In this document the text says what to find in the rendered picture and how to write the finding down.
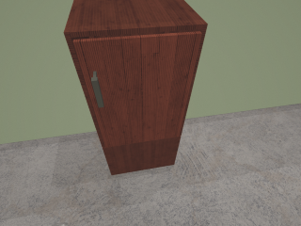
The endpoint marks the cupboard door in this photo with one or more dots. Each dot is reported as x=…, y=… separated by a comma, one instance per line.
x=144, y=80

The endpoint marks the handle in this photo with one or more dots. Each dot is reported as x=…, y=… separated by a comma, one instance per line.
x=97, y=90

